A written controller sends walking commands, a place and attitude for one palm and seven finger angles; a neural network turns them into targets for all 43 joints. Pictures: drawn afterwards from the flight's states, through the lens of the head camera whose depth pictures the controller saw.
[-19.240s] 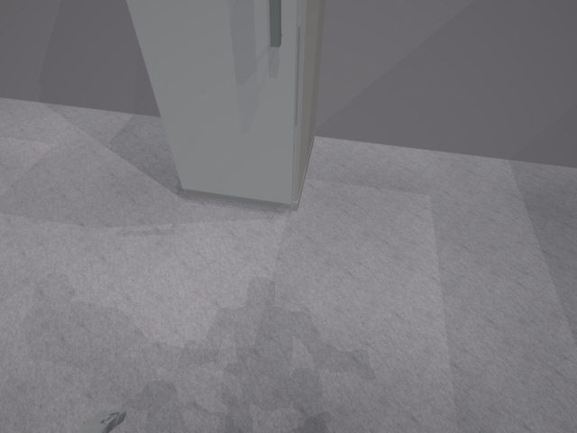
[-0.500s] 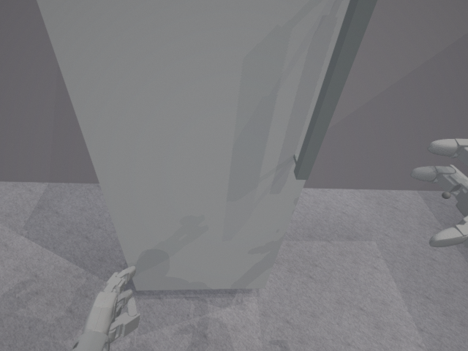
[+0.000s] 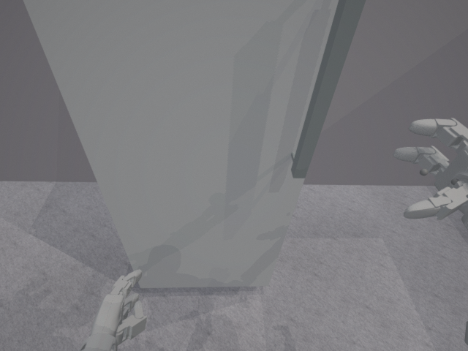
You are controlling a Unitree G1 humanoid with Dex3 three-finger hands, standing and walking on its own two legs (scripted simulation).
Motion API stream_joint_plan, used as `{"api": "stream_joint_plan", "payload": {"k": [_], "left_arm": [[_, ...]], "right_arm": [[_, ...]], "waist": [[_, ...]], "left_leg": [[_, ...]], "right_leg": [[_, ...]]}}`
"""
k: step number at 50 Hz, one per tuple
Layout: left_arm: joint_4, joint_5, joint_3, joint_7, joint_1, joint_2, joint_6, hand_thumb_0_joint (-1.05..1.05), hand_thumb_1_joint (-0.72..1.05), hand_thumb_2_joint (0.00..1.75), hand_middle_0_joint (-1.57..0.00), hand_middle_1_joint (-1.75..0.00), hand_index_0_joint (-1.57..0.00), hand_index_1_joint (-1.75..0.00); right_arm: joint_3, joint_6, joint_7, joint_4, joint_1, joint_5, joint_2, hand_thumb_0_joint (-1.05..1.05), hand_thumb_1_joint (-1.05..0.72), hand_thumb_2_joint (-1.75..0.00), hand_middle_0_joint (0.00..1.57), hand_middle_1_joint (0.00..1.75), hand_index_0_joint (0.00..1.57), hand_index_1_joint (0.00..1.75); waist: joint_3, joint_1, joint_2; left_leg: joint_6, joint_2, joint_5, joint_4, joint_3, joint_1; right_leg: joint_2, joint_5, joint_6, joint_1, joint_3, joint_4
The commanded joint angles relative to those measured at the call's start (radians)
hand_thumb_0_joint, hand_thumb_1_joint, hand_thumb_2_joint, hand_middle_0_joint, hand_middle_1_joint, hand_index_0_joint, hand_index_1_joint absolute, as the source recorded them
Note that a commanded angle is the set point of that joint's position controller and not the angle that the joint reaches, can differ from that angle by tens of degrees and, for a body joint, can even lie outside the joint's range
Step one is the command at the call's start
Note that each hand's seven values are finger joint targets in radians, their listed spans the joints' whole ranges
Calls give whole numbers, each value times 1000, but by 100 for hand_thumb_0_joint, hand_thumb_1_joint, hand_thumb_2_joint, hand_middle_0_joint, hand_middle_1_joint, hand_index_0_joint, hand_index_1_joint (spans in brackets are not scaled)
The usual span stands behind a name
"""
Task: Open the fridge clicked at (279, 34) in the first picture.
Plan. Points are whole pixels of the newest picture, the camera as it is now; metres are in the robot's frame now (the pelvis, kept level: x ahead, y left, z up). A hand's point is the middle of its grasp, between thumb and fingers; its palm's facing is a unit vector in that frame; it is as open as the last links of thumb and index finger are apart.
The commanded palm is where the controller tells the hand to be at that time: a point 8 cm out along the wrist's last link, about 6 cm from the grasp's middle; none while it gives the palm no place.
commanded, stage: move the hooked fingers beside the handle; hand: right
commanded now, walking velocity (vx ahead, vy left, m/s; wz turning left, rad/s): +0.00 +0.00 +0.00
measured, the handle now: (319, 86) +0.50 -0.13 +0.24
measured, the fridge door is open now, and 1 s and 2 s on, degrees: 0 0 0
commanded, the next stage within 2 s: none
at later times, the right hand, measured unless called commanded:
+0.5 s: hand (390, 144) +0.38 -0.22 +0.21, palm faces +0.00 +1.00 -0.02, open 14.0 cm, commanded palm +0.35 -0.27 +0.22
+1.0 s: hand (365, 128) +0.43 -0.20 +0.21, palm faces -0.04 +1.00 +0.00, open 14.0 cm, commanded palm +0.41 -0.26 +0.21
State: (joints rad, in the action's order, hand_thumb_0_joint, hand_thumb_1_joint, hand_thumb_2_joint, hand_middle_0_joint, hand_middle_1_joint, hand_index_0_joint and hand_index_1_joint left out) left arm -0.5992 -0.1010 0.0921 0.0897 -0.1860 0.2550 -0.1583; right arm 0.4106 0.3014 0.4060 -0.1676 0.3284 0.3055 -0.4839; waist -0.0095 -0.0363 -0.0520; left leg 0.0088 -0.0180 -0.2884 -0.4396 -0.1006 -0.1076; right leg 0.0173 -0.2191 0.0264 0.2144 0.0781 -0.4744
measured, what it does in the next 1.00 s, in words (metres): stands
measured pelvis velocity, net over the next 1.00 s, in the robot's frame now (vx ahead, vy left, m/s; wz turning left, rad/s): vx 0.00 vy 0.01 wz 0.02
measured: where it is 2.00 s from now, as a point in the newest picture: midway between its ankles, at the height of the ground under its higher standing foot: outside the picture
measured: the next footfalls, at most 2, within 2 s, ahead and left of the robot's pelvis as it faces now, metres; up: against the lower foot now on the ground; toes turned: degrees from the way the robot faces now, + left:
none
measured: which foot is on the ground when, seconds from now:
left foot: down 0.00-1.00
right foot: down 0.00-1.00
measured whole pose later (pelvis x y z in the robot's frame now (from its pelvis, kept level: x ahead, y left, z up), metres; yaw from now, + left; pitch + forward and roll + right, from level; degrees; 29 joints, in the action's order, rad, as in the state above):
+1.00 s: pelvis +0.00 +0.01 +0.00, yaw +1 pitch +1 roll +0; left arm -0.65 -0.10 0.04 0.10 -0.29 0.29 -0.09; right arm 0.32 0.16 0.34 -0.71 0.72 0.23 -0.49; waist -0.02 0.04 -0.04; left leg 0.02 0.00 -0.28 -0.44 -0.08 -0.17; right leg 0.04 -0.22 0.02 0.27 0.09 -0.48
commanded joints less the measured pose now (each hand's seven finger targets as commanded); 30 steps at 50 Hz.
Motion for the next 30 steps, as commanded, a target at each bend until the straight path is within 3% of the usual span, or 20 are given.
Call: {"api": "stream_joint_plan", "payload": {"k": [1, 3, 6, 7, 8, 12, 13, 16, 18, 19, 20, 22, 23, 24, 26, 27, 28, 30], "left_arm": [[162, -4, -51, 12, 131, 121, -49, 0, 90, 90, -20, -30, -20, -30], [156, 2, -55, 12, 122, 125, -49, 0, 90, 90, -20, -30, -20, -30], [154, 1, -57, 13, 118, 128, -45, 0, 90, 90, -20, -30, -20, -30], [150, 1, -54, 14, 118, 126, -42, 0, 90, 90, -20, -30, -20, -30], [139, 1, -58, 14, 109, 131, -37, 0, 90, 90, -20, -30, -20, -30], [139, 1, -60, 17, 104, 132, -34, 0, 90, 90, -20, -30, -20, -30], [133, 2, -63, 16, 99, 135, -30, 0, 90, 90, -20, -30, -20, -30], [132, 2, -64, 20, 92, 135, -27, 0, 90, 90, -20, -30, -20, -30], [127, 5, -69, 19, 78, 142, -24, 0, 90, 90, -20, -30, -20, -30], [132, 5, -69, 18, 81, 141, -26, 0, 90, 90, -20, -30, -20, -30], [129, 4, -71, 18, 74, 139, -23, 0, 90, 90, -20, -30, -20, -30], [122, 2, -73, 18, 67, 143, -18, 0, 90, 90, -20, -30, -20, -30], [117, 2, -76, 17, 56, 148, -16, 0, 90, 90, -20, -30, -20, -30], [117, -2, -75, 17, 59, 151, -11, 0, 90, 90, -20, -30, -20, -30], [121, -3, -78, 18, 53, 150, -8, 0, 90, 90, -20, -30, -20, -30], [115, -3, -79, 19, 43, 155, -5, 0, 90, 90, -20, -30, -20, -30], [116, -3, -83, 19, 40, 156, -4, 0, 90, 90, -20, -30, -20, -30], [117, -4, -84, 20, 36, 158, 0, 0, 90, 90, -20, -30, -20, -30]], "right_arm": [[18, -69, -19, 194, 435, 2, -230, 0, 50, -30, 30, 120, 30, 120], [27, -78, -26, 178, 431, 4, -239, 0, 50, -30, 30, 120, 30, 120], [50, -84, -37, 154, 455, -2, -260, 0, 50, -30, 30, 120, 30, 120], [18, -82, -39, 122, 467, -3, -224, 0, 50, -30, 30, 120, 30, 120], [35, -82, -47, 93, 465, -4, -248, 0, 50, -30, 30, 120, 30, 120], [0, -81, -71, 79, 554, -24, -225, 0, 50, -30, 30, 120, 30, 120], [6, -83, -76, 63, 556, -27, -240, 0, 50, -30, 30, 120, 30, 120], [-10, -97, -85, 43, 622, -35, -233, 0, 50, -30, 30, 120, 30, 120], [28, -114, -91, 25, 614, -37, -277, 0, 50, -30, 30, 120, 30, 120], [20, -119, -88, 31, 630, -36, -263, 0, 50, -30, 30, 120, 30, 120], [36, -119, -88, -6, 601, -36, -271, 0, 50, -30, 30, 120, 30, 120], [14, -123, -81, -48, 626, -37, -256, 0, 50, -30, 30, 120, 30, 120], [24, -125, -79, -83, 605, -33, -266, 0, 50, -30, 30, 120, 30, 120], [28, -121, -76, -102, 611, -39, -280, 0, 50, -30, 30, 120, 30, 120], [-5, -117, -73, -123, 637, -42, -250, 0, 50, -30, 30, 120, 30, 120], [-15, -120, -72, -137, 662, -46, -251, 0, 50, -30, 30, 120, 30, 120], [5, -126, -74, -145, 657, -43, -274, 0, 50, -30, 30, 120, 30, 120], [10, -140, -73, -134, 710, -49, -293, 0, 50, -30, 30, 120, 30, 120]], "waist": [[-222, 17, -57], [-227, 12, -15], [-253, 10, -2], [-228, 17, -10], [-210, 16, 26], [-224, 25, -38], [-228, 24, -7], [-240, 35, -29], [-270, 27, 12], [-293, 28, -15], [-285, 24, 12], [-261, 34, -9], [-251, 33, 42], [-241, 32, 14], [-223, 40, -2], [-222, 50, -5], [-230, 44, 27], [-256, 51, 13]], "left_leg": [[18, 18, 234, 66, 37, -124], [22, 16, 241, 71, 39, -106], [20, 18, 235, 68, 38, -105], [19, 18, 219, 70, 38, -120], [19, 18, 214, 81, 43, -118], [22, 16, 200, 77, 43, -133], [22, 15, 213, 84, 48, -116], [22, 16, 205, 83, 50, -123], [23, 17, 232, 84, 52, -92], [23, 13, 262, 78, 58, -81], [21, 14, 277, 76, 55, -77], [20, 14, 273, 76, 56, -95], [18, 14, 290, 79, 58, -82], [16, 14, 287, 81, 64, -94], [16, 13, 269, 81, 64, -114], [16, 13, 261, 82, 62, -123], [16, 13, 279, 84, 66, -106], [13, 14, 293, 79, 72, -103]], "right_leg": [[1, 176, 4, -228, -113, 61], [6, 187, 5, -226, -117, 60], [3, 180, 6, -229, -119, 66], [3, 162, 6, -219, -118, 71], [6, 155, 8, -205, -114, 67], [6, 151, 5, -223, -119, 78], [7, 160, 7, -214, -111, 69], [5, 153, 9, -226, -112, 74], [9, 183, 11, -225, -108, 66], [3, 201, 13, -235, -101, 62], [4, 208, 13, -227, -98, 60], [2, 195, 12, -216, -93, 60], [3, 203, 16, -194, -88, 54], [2, 193, 18, -189, -82, 57], [0, 175, 17, -187, -85, 57], [2, 169, 16, -186, -86, 57], [3, 185, 20, -180, -81, 48], [0, 191, 23, -191, -78, 45]]}}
